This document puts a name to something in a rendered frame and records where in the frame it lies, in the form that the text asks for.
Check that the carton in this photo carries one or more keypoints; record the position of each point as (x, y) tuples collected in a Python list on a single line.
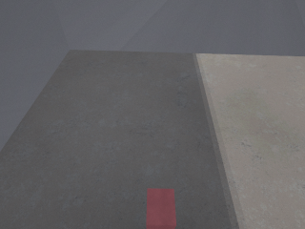
[(160, 209)]

